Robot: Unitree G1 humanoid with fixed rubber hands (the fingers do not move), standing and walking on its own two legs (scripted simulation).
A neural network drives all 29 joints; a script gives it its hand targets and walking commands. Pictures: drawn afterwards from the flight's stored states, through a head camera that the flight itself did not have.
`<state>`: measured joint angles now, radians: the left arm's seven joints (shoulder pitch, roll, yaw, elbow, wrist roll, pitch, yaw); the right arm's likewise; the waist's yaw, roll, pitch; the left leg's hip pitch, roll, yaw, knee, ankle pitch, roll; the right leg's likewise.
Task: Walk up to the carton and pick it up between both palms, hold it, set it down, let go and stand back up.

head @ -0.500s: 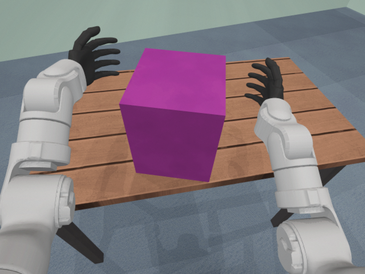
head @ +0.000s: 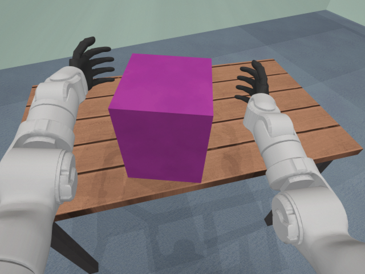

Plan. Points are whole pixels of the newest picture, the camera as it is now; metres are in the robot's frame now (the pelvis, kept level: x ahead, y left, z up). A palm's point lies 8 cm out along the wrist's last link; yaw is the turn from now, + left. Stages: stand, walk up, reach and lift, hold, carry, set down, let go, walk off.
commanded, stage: reach and lift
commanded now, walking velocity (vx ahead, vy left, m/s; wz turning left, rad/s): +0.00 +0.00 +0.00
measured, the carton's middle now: (167, 120) +0.47 -0.01 +0.06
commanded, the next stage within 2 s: none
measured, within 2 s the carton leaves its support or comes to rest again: neither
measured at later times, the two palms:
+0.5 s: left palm (90, 102) +0.48 +0.17 +0.13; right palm (252, 117) +0.40 -0.20 +0.11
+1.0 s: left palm (104, 99) +0.48 +0.13 +0.14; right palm (237, 121) +0.40 -0.17 +0.11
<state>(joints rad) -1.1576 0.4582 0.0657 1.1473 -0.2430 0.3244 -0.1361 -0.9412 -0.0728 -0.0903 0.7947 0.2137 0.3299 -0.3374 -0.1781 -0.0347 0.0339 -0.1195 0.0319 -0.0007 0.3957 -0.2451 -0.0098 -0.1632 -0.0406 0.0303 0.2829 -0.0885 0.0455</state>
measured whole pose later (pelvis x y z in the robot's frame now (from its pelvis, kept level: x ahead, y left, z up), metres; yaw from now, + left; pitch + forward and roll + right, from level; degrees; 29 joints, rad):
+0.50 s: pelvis +0.01 +0.00 +0.00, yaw +0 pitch +2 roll -1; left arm -1.05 0.44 -0.03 1.29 -0.26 0.01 -0.12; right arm -0.88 -0.07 -0.08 0.99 0.21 0.05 -0.28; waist -0.18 -0.04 0.03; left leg -0.19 0.03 0.00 0.40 -0.25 -0.01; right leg -0.23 -0.04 0.03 0.28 -0.09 0.05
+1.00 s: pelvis +0.01 +0.00 +0.00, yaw +0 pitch +4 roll -1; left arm -1.05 0.34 -0.01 1.27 -0.10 -0.03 -0.10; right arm -0.83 0.02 -0.07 0.99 0.18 -0.02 -0.28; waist -0.18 -0.04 -0.03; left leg -0.22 0.03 0.00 0.40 -0.24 -0.01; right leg -0.26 -0.04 0.03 0.28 -0.09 0.05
